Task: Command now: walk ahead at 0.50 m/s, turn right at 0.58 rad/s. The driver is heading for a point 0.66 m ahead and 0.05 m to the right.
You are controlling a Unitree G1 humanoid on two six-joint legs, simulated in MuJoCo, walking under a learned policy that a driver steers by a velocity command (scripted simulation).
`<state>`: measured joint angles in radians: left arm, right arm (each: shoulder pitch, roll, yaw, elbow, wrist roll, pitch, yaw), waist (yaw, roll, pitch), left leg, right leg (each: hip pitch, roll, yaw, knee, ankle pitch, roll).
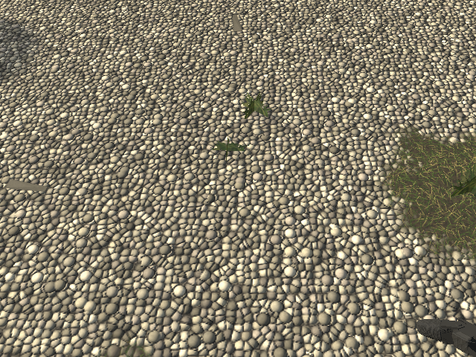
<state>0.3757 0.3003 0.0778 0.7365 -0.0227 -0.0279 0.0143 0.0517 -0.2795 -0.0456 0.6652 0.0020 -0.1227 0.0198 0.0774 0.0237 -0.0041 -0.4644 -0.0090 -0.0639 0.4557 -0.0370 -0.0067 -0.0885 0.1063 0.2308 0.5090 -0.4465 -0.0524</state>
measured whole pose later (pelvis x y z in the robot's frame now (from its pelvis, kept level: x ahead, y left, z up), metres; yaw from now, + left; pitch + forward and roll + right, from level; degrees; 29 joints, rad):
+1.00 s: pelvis +0.52 -0.12 +0.00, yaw -16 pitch +2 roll -2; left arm 0.31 0.27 0.06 0.80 -0.01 -0.06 0.01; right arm 0.11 -0.26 -0.03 0.75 0.00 -0.08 0.05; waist 0.05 0.04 0.03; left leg -0.58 0.04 0.00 0.54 0.06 0.03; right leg 0.06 0.05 -0.11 0.29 -0.38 -0.03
